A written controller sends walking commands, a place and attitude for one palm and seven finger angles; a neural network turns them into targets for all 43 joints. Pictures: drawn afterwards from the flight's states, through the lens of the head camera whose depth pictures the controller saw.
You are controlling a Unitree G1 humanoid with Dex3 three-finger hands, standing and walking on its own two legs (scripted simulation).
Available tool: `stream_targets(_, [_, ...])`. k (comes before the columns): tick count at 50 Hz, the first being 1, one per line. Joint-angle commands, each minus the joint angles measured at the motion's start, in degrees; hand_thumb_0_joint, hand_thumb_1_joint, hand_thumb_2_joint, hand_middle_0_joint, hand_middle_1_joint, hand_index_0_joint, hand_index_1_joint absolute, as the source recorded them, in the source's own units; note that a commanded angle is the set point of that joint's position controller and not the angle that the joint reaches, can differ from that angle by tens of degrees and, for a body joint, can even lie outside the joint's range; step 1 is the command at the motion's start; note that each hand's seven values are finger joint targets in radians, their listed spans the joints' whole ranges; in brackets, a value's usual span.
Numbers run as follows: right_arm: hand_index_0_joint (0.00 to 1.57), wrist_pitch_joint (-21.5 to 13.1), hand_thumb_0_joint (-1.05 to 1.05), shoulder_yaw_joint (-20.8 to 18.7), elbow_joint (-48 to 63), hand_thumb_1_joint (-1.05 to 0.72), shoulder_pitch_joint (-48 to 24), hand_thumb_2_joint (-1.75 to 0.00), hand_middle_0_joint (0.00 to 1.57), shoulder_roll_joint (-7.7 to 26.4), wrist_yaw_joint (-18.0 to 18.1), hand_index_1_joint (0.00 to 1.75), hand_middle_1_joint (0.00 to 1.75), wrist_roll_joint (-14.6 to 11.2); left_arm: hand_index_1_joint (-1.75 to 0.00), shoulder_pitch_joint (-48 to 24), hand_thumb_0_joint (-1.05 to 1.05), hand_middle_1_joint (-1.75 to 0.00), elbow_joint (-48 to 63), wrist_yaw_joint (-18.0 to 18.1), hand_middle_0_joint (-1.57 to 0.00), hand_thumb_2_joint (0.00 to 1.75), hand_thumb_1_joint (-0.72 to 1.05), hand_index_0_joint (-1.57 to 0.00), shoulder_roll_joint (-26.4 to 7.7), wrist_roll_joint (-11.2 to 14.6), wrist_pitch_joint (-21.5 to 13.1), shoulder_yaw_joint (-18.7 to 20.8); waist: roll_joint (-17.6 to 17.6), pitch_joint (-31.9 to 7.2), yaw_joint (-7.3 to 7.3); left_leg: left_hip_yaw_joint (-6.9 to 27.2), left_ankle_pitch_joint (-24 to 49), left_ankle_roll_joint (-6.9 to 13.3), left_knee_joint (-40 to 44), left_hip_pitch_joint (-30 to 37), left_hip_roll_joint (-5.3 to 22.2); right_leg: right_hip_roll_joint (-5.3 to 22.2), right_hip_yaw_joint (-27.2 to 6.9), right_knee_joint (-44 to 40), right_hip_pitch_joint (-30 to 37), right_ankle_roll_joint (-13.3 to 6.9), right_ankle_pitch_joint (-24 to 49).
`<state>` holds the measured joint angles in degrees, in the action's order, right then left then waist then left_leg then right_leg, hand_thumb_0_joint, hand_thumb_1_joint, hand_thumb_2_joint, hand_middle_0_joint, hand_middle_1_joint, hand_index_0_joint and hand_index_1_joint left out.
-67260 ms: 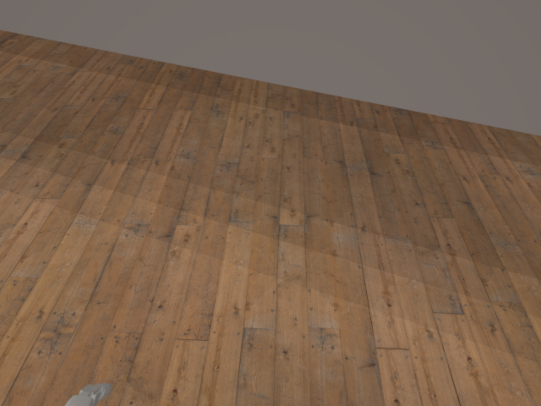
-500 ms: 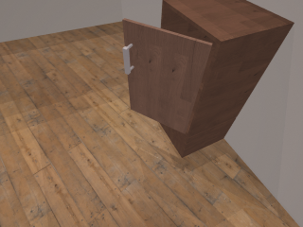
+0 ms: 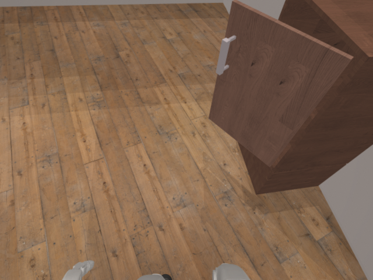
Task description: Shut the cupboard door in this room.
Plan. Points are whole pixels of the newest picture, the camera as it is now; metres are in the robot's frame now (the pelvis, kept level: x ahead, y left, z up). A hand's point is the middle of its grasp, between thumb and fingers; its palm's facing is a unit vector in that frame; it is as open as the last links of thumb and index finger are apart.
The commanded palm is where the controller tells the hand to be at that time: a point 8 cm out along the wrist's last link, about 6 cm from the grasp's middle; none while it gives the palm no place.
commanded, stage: walk to a spot facing it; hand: left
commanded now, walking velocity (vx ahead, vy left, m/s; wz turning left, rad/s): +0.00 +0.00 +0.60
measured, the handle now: (226, 55) +0.85 -0.13 -0.04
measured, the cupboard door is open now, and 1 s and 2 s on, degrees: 34 34 34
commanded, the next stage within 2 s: turn to face it in 1.94 s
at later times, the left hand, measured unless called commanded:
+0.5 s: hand out of the picture -0.01 +0.14 -0.15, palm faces +0.35 -0.89 -0.29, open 7.4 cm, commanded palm none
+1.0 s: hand out of the picture -0.03 +0.19 -0.15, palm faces +0.59 -0.76 -0.26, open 7.3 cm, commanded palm none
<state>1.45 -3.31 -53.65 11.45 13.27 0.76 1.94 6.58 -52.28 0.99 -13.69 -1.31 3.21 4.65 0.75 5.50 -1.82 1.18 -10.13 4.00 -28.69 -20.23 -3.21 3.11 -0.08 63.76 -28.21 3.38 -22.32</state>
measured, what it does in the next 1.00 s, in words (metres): steps on the spot, turning left: right foot, then left foot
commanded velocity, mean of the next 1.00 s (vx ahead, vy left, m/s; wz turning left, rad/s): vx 0.04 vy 0.00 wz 0.60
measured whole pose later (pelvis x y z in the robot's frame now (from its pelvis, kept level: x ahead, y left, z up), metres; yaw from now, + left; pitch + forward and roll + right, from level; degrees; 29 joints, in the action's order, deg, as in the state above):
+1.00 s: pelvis +0.01 -0.05 +0.00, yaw +37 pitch +1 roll -1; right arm 2.3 -2.7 -51.6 10.9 12.5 -0.4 1.9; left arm 8.5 -49.0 0.0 -14.6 -1.1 3.3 4.3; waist 0.4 4.6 -0.9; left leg 4.3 -14.7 1.6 -28.0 -14.2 -2.3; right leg 4.0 0.7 49.3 -25.4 4.7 -22.4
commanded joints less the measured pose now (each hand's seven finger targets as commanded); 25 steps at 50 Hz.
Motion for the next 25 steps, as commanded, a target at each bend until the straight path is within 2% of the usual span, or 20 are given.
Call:
stream_targets(1, [0.2, -0.5, 0.0, -2.7, 3.4, -0.9, 3.0, -0.9, 0.2, 11.0, 0.5, 0.3, 0.3, -0.2, -0.3, 2.4, 0.0, -0.3, 4.7, 0.1, -0.2, 0.9, 0.9, -0.2, -4.7, -0.3, -1.1, 0.8, -6.1, -9.7, 0.15, 20.0, 3.6, 5.4, 11.4, 11.1, 14.4, -0.1, -1.5, -5.2, -2.5, 0.7, 0.6])
stream_targets(4, [0.2, 0.1, 0.0, -3.3, 3.8, -0.9, 2.8, -0.9, 0.2, 11.7, 0.2, 0.3, 0.3, 0.0, -0.3, 0.8, 0.0, -0.3, 6.2, 0.2, -0.2, 0.9, 0.9, -0.2, -4.7, -0.1, -1.1, 0.5, -9.4, -9.0, -0.47, 21.6, 3.5, 5.7, 10.6, 9.7, 13.8, -1.4, -1.1, -11.8, 0.1, 0.7, -1.7])
stream_targets(6, [0.2, 0.6, 0.0, -3.5, 4.5, -0.9, 1.4, -0.9, 0.2, 12.0, 0.0, 0.3, 0.3, 0.0, -0.3, 1.7, 0.0, -0.3, 6.5, 0.3, -0.2, 0.9, 0.9, -0.2, -4.9, 0.0, -1.0, 0.4, -12.1, -7.9, 0.01, 22.8, 2.0, 5.2, 10.5, 6.1, 12.7, -2.6, -0.7, -17.0, 4.3, 0.2, -2.0])
stream_targets(8, [0.2, 0.9, 0.0, -3.8, 5.4, -0.9, -0.3, -0.9, 0.2, 11.8, -0.2, 0.3, 0.3, 0.0, -0.3, 5.1, 0.0, -0.3, 6.0, 0.4, -0.2, 0.9, 0.9, -0.2, -5.3, 0.3, -1.2, 0.4, -12.9, -9.1, 1.18, 23.5, 2.8, 4.2, 9.2, 3.6, 11.3, -4.2, -0.3, -25.1, 10.9, -0.4, -0.8])
stream_targets(9, [0.2, 1.1, 0.0, -4.0, 5.9, -0.9, -1.5, -0.9, 0.2, 11.6, -0.3, 0.3, 0.3, -0.2, -0.3, 7.2, 0.0, -0.3, 5.4, 0.4, -0.2, 0.9, 0.9, -0.2, -5.7, 0.3, -1.3, 0.6, -12.0, -9.2, 2.16, 22.7, 1.1, 3.0, 8.0, 1.1, 9.8, -4.7, 0.6, -29.9, 15.2, -0.6, 2.3])
stream_targets(10, [0.2, 1.2, 0.0, -3.9, 6.4, -0.9, -2.5, -0.9, 0.2, 10.8, -0.4, 0.3, 0.3, -0.6, -0.3, 9.8, 0.0, -0.3, 4.8, 0.6, -0.2, 0.9, 0.9, -0.2, -6.7, 0.4, -1.6, 1.0, -9.7, -9.7, 3.59, 21.6, -2.3, 1.1, 6.0, -3.6, 7.6, -4.1, 0.7, -37.4, 21.8, -1.1, 6.4])
stream_targets(11, [0.2, 1.4, 0.0, -3.9, 6.8, -0.9, -2.2, -0.9, 0.2, 8.1, -0.7, 0.3, 0.3, -1.1, -0.3, 11.6, 0.0, -0.3, 4.9, 0.8, -0.2, 0.9, 0.9, -0.2, -9.8, -0.2, -2.1, 1.8, -0.5, -10.0, 4.32, 16.6, -10.5, -2.4, -1.7, -10.7, 2.6, 3.5, -6.7, -45.8, 27.4, -3.7, 1.6])
stream_targets(12, [0.2, 1.0, 0.0, -3.6, 7.6, -0.9, -1.1, -0.9, 0.2, 5.0, -0.9, 0.3, 0.3, -1.4, -0.3, 10.6, 0.0, -0.3, 5.9, 1.2, -0.2, 0.9, 0.9, -0.2, -15.1, -1.1, -2.7, 2.5, 15.3, -9.1, 4.37, 4.9, -19.2, -6.7, -18.7, -18.1, -4.7, 20.1, -25.8, -52.7, 27.6, -10.4, -1.3])
stream_targets(13, [0.2, 1.0, 0.0, -4.0, 7.2, -0.9, -2.2, -0.9, 0.2, 7.8, -1.1, 0.3, 0.3, -0.5, -0.3, 6.0, 0.0, -0.3, 6.6, 1.4, -0.2, 0.9, 0.9, -0.2, -13.7, -0.6, -2.6, 1.6, 11.0, -5.3, 2.72, 4.8, -23.0, -6.0, -32.8, -15.8, -1.0, 24.7, -24.5, -51.7, 17.4, -13.3, 5.4])
stream_targets(14, [0.2, 1.4, 0.0, -3.7, 7.0, -0.9, 0.4, -0.9, 0.2, 6.6, -1.6, 0.3, 0.3, -0.2, -0.3, 1.2, 0.0, -0.3, 8.0, 1.3, -0.2, 0.9, 0.9, -0.2, -11.2, -0.3, -2.5, 0.7, 5.7, -4.0, -0.43, 5.6, -18.7, -5.8, -38.9, -14.4, 0.2, 20.7, -16.4, -50.1, 13.7, -13.0, 7.3])
stream_targets(15, [0.2, 1.9, 0.0, -3.6, 5.5, -0.9, 0.6, -0.9, 0.2, 5.9, -1.5, 0.3, 0.3, -0.1, -0.3, 0.3, 0.0, -0.3, 8.1, 1.4, -0.2, 0.9, 0.9, -0.2, -8.4, -0.2, -3.1, 0.6, 9.7, -3.9, -1.03, 4.6, -16.7, -6.4, -42.3, -15.6, 1.2, 17.1, -15.0, -48.0, 15.2, -12.0, 15.7])
stream_targets(16, [0.2, 2.0, 0.0, -3.5, 4.9, -0.9, 0.5, -0.9, 0.2, 6.4, -1.8, 0.3, 0.3, -0.3, -0.3, 0.3, 0.0, -0.3, 7.8, 1.3, -0.2, 0.9, 0.9, -0.2, -7.6, 0.0, -3.3, 0.1, 9.7, -3.4, -1.39, 3.3, -13.9, -7.1, -44.0, -15.3, 2.5, 14.8, -9.1, -44.9, 16.6, -11.4, 24.6])
stream_targets(17, [0.2, 1.9, 0.0, -3.2, 5.2, -0.9, 1.1, -0.9, 0.2, 6.3, -2.1, 0.3, 0.3, -0.6, -0.3, 0.7, 0.0, -0.3, 7.8, 1.5, -0.2, 0.9, 0.9, -0.2, -7.0, 0.0, -3.5, 0.0, 10.9, -4.5, -1.5, 2.2, -13.2, -7.5, -42.9, -15.2, 3.2, 14.1, -5.2, -42.7, 19.3, -11.1, 32.4])
stream_targets(18, [0.2, 2.0, 0.0, -2.9, 5.5, -0.9, -0.2, -0.9, 0.2, 5.5, -2.2, 0.3, 0.3, -0.8, -0.3, 2.7, 0.0, -0.3, 7.4, 1.5, -0.2, 0.9, 0.9, -0.2, -7.3, -0.1, -3.6, 0.1, 10.1, -4.7, -0.72, 0.8, -12.7, -7.7, -41.1, -14.7, 3.1, 13.7, -2.3, -41.7, 21.1, -10.5, 36.6])
stream_targets(19, [0.2, 2.2, 0.0, -2.5, 5.9, -0.9, -1.8, -0.9, 0.2, 5.1, -2.3, 0.3, 0.3, -0.9, -0.3, 5.0, 0.0, -0.3, 6.8, 1.6, -0.2, 0.9, 0.9, -0.2, -7.8, -0.1, -3.7, 0.3, 10.1, -5.2, 0.32, -0.2, -12.7, -7.9, -39.1, -14.2, 3.0, 13.5, -1.2, -41.1, 22.9, -10.1, 38.8])
stream_targets(22, [0.2, 2.1, 0.0, -1.8, 7.0, -0.9, -6.1, -0.9, 0.2, 4.2, -2.4, 0.3, 0.3, -1.0, -0.3, 10.4, 0.0, -0.3, 5.1, 1.7, -0.2, 0.9, 0.9, -0.2, -8.9, -0.2, -3.6, 1.0, 10.1, -6.0, 3.2, -2.7, -14.7, -7.9, -30.9, -14.1, 3.6, 15.0, 0.5, -39.3, 29.4, -10.2, 43.9])
stream_targets(25, [0.2, 1.9, 0.0, -1.1, 7.6, -0.9, -8.8, -0.9, 0.2, 3.2, -2.5, 0.3, 0.3, -1.0, -0.3, 13.9, 0.0, -0.3, 4.2, 1.5, -0.2, 0.9, 0.9, -0.2, -10.0, -0.5, -3.4, 1.5, 11.1, -6.5, 4.87, -5.0, -16.3, -7.4, -22.3, -10.9, 3.5, 15.7, 1.8, -37.4, 31.3, -10.1, 48.0])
